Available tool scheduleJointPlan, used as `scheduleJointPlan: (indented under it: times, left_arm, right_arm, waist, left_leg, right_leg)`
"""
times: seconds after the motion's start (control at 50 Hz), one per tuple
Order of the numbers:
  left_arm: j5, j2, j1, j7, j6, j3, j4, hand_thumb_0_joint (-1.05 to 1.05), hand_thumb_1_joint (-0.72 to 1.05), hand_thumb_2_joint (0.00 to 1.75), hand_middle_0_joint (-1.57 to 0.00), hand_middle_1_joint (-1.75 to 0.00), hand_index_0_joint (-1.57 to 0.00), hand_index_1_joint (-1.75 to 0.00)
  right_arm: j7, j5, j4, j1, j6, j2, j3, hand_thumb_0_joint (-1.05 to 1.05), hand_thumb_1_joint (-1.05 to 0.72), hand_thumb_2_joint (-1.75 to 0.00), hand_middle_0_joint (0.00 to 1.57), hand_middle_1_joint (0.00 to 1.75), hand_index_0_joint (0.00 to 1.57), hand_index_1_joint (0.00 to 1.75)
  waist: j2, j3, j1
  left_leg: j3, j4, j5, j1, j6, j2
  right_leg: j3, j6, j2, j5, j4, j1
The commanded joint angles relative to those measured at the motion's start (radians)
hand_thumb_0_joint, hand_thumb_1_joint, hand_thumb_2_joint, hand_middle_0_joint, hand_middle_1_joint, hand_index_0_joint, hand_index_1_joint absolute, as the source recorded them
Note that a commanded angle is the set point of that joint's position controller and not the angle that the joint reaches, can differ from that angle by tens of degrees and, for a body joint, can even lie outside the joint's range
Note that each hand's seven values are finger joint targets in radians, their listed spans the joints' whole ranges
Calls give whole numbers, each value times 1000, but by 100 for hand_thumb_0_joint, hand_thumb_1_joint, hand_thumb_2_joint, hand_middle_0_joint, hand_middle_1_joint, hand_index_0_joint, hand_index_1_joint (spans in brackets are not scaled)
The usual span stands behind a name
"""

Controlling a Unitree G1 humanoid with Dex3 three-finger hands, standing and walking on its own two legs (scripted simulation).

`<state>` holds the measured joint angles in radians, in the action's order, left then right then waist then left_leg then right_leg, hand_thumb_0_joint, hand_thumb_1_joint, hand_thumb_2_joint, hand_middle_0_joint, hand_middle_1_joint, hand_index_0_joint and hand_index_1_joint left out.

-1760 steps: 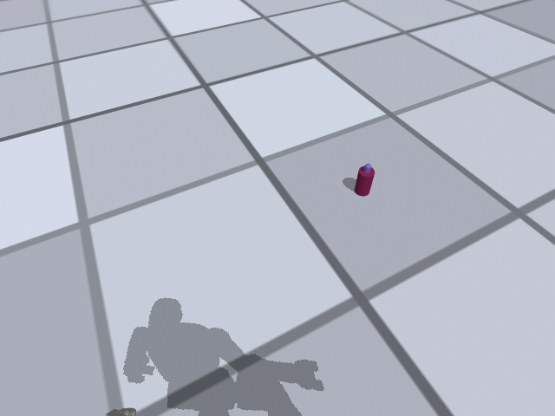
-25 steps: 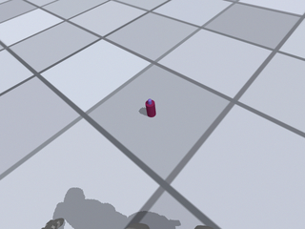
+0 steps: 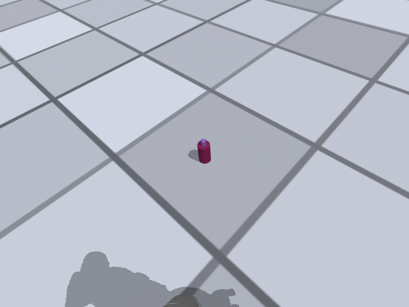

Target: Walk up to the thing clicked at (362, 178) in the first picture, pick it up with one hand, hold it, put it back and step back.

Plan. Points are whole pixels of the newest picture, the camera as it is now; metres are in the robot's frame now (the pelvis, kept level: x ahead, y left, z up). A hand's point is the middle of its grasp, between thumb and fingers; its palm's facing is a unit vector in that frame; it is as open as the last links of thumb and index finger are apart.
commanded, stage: step back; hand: left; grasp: from the side
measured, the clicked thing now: (204, 149) +1.03 +0.14 -0.67
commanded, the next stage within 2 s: stand in 0.36 s
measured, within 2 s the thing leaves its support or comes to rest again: neither
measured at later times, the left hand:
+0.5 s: hand out of the picture +0.12 +0.30 -0.15, palm faces -0.01 -0.94 -0.34, open 7.4 cm
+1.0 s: hand out of the picture +0.10 +0.28 -0.14, palm faces -0.03 -0.94 -0.34, open 7.4 cm
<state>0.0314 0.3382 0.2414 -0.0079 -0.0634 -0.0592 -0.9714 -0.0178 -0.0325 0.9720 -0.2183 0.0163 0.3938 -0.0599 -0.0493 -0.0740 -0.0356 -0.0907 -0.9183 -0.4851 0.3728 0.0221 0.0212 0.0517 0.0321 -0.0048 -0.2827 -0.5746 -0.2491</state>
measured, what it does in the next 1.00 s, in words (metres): steps on the spot: left foot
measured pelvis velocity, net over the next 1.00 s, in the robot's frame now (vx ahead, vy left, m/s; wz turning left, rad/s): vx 0.02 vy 0.03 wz -0.01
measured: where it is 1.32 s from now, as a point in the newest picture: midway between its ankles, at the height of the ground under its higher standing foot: outside the picture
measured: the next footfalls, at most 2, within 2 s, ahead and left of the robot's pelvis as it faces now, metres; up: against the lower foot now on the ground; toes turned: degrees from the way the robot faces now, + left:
left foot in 0.14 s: +0.11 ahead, +0.16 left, +0.00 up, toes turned +0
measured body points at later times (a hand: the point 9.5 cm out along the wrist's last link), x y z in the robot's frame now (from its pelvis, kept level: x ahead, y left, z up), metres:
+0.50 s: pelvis +0.03 +0.04 +0.01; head +0.05 +0.04 +0.46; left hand +0.12 +0.34 -0.12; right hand +0.15 -0.25 -0.12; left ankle +0.07 +0.16 -0.73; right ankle +0.02 -0.11 -0.73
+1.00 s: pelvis +0.02 +0.03 +0.02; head +0.02 +0.02 +0.47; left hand +0.10 +0.33 -0.11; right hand +0.09 -0.28 -0.12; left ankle +0.07 +0.16 -0.73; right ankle +0.02 -0.11 -0.73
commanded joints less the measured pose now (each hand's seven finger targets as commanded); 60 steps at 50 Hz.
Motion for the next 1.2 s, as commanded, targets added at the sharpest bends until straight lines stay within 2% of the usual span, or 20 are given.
scheduleJointPlan:
  times: [0.0, 0.06, 0.1, 0.12, 0.14, 0.16, 0.18, 0.2, 0.22, 0.24, 0.28, 0.3, 0.34, 0.46, 0.5, 0.6, 0.78, 0.84, 0.92, 1.18]
  left_arm:
    - [-6, 294, -52, 30, -26, -61, 71, 0, 90, 90, -20, -30, -20, -30]
    - [-15, 282, -89, 31, -11, -49, 85, 0, 90, 90, -20, -30, -20, -30]
    - [-23, 274, -98, 31, 5, -37, 88, 0, 90, 90, -20, -30, -20, -30]
    - [-24, 252, -95, 32, 11, -29, 95, 0, 90, 90, -20, -30, -20, -30]
    - [-31, 225, -78, 32, 17, -19, 99, 0, 90, 90, -20, -30, -20, -30]
    - [-43, 197, -53, 32, 30, -11, 91, 0, 90, 90, -20, -30, -20, -30]
    - [-43, 229, -34, 38, 43, -20, 56, 0, 90, 90, -20, -30, -20, -30]
    - [-35, 234, -31, 37, 43, -17, 36, 0, 90, 90, -20, -30, -20, -30]
    - [-28, 228, -41, 33, 40, -18, 22, 0, 90, 90, -20, -30, -20, -30]
    - [-21, 239, -50, 31, 35, -20, 19, 0, 90, 90, -20, -30, -20, -30]
    - [-25, 266, -44, 31, 28, -27, 9, 0, 90, 90, -20, -30, -20, -30]
    - [-26, 273, -70, 30, 28, -26, 10, 0, 90, 90, -20, -30, -20, -30]
    - [-30, 212, -96, 19, 30, 10, -22, 0, 90, 90, -20, -30, -20, -30]
    - [-29, 234, -151, 16, 25, 17, -56, 0, 90, 90, -20, -30, -20, -30]
    - [-29, 233, -156, 15, 23, 19, -66, 0, 90, 90, -20, -30, -20, -30]
    - [-28, 232, -176, 11, 23, 21, -91, 0, 90, 90, -20, -30, -20, -30]
    - [-24, 237, -192, 12, 18, 21, -106, 0, 90, 90, -20, -30, -20, -30]
    - [-22, 233, -182, 10, 24, 21, -114, 0, 90, 90, -20, -30, -20, -30]
    - [-22, 244, -193, 10, 20, 17, -107, 0, 90, 90, -20, -30, -20, -30]
    - [-25, 235, -171, 6, 27, 20, -106, 0, 90, 90, -20, -30, -20, -30]
  right_arm:
    - [12, 6, -51, -23, -27, 153, -38, 0, -90, -90, 20, 30, 20, 30]
    - [16, 11, -44, -1, -35, 130, -31, 0, -90, -90, 20, 30, 20, 30]
    - [24, 7, -20, -18, -41, 133, -38, 0, -90, -90, 20, 30, 20, 30]
    - [30, 2, -13, -19, -42, 157, -46, 0, -90, -90, 20, 30, 20, 30]
    - [37, -2, -18, -10, -47, 199, -52, 0, -90, -90, 20, 30, 20, 30]
    - [40, 0, -42, 64, -49, 234, -48, 0, -90, -90, 20, 30, 20, 30]
    - [36, 15, -52, 122, -44, 269, -47, 0, -90, -90, 20, 30, 20, 30]
    - [33, 11, -44, 164, -39, 252, -45, 0, -90, -90, 20, 30, 20, 30]
    - [32, 8, -33, 175, -33, 236, -37, 0, -90, -90, 20, 30, 20, 30]
    - [34, 8, -32, 180, -33, 212, -29, 0, -90, -90, 20, 30, 20, 30]
    - [34, 17, -28, 184, -37, 189, -19, 0, -90, -90, 20, 30, 20, 30]
    - [33, 19, -15, 173, -37, 181, -17, 0, -90, -90, 20, 30, 20, 30]
    - [24, 24, 15, 146, -42, 185, -6, 0, -90, -90, 20, 30, 20, 30]
    - [17, 23, 43, 183, -59, 172, 3, 0, -90, -90, 20, 30, 20, 30]
    - [17, 24, 52, 189, -61, 175, 3, 0, -90, -90, 20, 30, 20, 30]
    - [16, 26, 63, 218, -55, 165, 3, 0, -90, -90, 20, 30, 20, 30]
    - [11, 25, 90, 210, -49, 163, 7, 0, -90, -90, 20, 30, 20, 30]
    - [10, 24, 101, 204, -47, 170, 7, 0, -90, -90, 20, 30, 20, 30]
    - [9, 21, 103, 186, -48, 162, 10, 0, -90, -90, 20, 30, 20, 30]
    - [12, 20, 115, 158, -48, 176, 11, 0, -90, -90, 20, 30, 20, 30]
  waist:
    - [165, 36, 20]
    - [215, 85, 33]
    - [176, 105, 51]
    - [140, 131, 51]
    - [38, 162, 40]
    - [-39, 170, 12]
    - [-92, 163, 5]
    - [-72, 132, -10]
    - [-63, 114, -15]
    - [-41, 126, -11]
    - [-44, 140, -1]
    - [-33, 141, 15]
    - [-42, 133, 29]
    - [16, 130, 29]
    - [24, 132, 31]
    - [44, 104, 34]
    - [65, 102, 40]
    - [36, 45, 37]
    - [57, 82, 41]
    - [40, 75, 41]
  left_leg:
    - [8, 81, 51, 37, -19, -59]
    - [106, 288, 145, -82, -23, -45]
    - [133, 426, 359, -183, -14, -19]
    - [87, 436, 477, -234, 8, -52]
    - [-34, 441, 617, -259, 39, -158]
    - [-190, 502, 553, -215, 114, -281]
    - [-229, 519, 436, -81, 191, -347]
    - [-195, 512, 380, -30, 176, -321]
    - [-134, 495, 340, -10, 130, -275]
    - [-73, 455, 370, -46, 82, -222]
    - [-20, 394, 421, -72, 39, -165]
    - [-13, 407, 375, -89, 32, -153]
    - [-42, 493, 330, -136, 30, -162]
    - [-25, 525, 552, -229, 15, -173]
    - [-16, 537, 564, -258, 12, -172]
    - [4, 581, 422, -271, -1, -153]
    - [16, 602, 395, -282, -11, -151]
    - [4, 643, 265, -237, -19, -146]
    - [9, 636, 325, -247, -17, -151]
    - [6, 633, 308, -242, -17, -152]
  right_leg:
    - [-255, 137, 255, 251, 197, 28]
    - [-152, 119, 226, 502, 90, 27]
    - [-106, 65, 177, 506, -26, -2]
    - [-95, 37, 154, 466, -81, -22]
    - [-73, 11, 101, 348, -140, -61]
    - [-50, -20, 20, 93, -174, -82]
    - [-47, -15, 18, -167, -177, 22]
    - [-55, -10, 29, -172, -115, 77]
    - [-66, -6, 35, -108, -30, 94]
    - [-89, 4, 61, 31, 20, 92]
    - [-142, 12, 91, 210, 37, 87]
    - [-162, 17, 100, 200, 44, 59]
    - [-138, 0, 97, 107, 91, 59]
    - [-119, -17, 107, 230, 152, 110]
    - [-117, -21, 112, 242, 178, 115]
    - [-135, -20, 125, 165, 250, 94]
    - [-139, -25, 136, 160, 301, 109]
    - [-138, -25, 126, 40, 323, 69]
    - [-144, -21, 135, 88, 313, 103]
    - [-145, -16, 131, 53, 321, 79]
